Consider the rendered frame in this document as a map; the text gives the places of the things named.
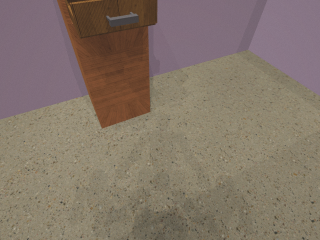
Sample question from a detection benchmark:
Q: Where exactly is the cabinet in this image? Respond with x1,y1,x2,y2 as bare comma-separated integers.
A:
57,0,150,129

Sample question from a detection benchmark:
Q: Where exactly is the handle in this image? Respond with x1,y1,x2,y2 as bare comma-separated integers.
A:
106,12,139,27

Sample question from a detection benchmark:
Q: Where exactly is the drawer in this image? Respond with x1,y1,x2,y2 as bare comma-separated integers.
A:
65,0,158,39

